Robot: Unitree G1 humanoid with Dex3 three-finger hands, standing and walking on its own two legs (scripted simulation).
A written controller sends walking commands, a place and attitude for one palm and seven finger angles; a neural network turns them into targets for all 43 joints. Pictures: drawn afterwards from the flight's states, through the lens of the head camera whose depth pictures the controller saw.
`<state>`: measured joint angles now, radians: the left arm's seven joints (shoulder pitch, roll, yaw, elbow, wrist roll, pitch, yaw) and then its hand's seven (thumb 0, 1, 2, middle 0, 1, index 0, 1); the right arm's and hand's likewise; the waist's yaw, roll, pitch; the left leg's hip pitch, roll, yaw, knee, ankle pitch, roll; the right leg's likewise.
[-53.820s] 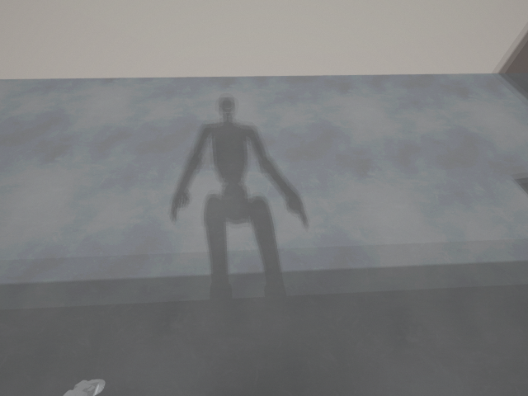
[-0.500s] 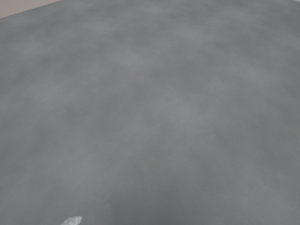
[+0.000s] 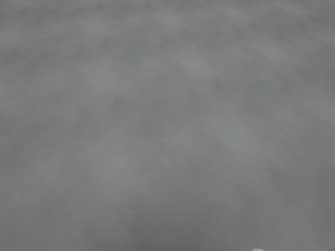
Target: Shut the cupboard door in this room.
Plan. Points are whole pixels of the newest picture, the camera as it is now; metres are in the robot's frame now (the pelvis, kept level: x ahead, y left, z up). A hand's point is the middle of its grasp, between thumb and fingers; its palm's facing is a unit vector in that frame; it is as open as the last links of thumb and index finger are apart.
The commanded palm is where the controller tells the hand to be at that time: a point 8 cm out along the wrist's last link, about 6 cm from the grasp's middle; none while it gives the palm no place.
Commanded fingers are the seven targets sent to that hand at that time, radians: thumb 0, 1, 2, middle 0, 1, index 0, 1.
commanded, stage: turn or walk to find it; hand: left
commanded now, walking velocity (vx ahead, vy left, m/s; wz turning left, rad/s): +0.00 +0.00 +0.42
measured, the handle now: out of the picture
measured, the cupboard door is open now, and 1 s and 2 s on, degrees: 55 55 55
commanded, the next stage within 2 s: none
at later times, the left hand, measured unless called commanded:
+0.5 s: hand out of the picture +0.09 +0.18 -0.14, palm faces +0.18 -0.95 -0.26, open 7.4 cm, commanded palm none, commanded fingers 0.00 0.90 0.90 -0.20 -0.30 -0.20 -0.30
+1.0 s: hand out of the picture -0.03 +0.22 -0.16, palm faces +0.45 -0.85 -0.26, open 7.4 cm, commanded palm none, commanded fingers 0.00 0.90 0.90 -0.20 -0.30 -0.20 -0.30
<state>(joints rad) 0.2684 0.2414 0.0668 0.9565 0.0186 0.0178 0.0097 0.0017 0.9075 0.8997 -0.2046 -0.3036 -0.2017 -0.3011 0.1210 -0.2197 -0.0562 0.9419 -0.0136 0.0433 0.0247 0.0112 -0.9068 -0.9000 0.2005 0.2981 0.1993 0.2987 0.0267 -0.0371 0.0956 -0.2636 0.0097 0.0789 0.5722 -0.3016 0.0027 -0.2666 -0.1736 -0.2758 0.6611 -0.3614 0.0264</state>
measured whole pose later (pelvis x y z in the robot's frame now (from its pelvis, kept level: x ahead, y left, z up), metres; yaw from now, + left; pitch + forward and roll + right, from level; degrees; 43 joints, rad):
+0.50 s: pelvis +0.02 -0.03 +0.00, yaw +11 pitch +1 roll +1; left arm 0.14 0.17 0.03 0.90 0.02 0.00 0.01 0.00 0.91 0.90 -0.20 -0.30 -0.20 -0.30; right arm 0.22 -0.21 -0.08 0.97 -0.01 0.06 0.00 0.01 -0.90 -0.90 0.21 0.30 0.20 0.30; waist -0.02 0.05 0.08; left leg -0.38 -0.05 -0.08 0.83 -0.47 -0.02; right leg -0.28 -0.06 -0.11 0.59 -0.31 -0.01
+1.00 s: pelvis +0.02 +0.00 +0.01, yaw +24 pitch +1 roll +0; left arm 0.22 0.27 0.07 0.98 0.01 0.06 0.01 0.01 0.91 0.90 -0.20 -0.30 -0.20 -0.30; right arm 0.13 -0.20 -0.05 0.92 -0.02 0.02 0.00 0.01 -0.90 -0.90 0.20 0.30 0.20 0.30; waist 0.02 -0.04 0.09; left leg -0.25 0.01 0.03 0.54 -0.30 0.01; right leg -0.43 -0.11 -0.09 1.07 -0.51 0.08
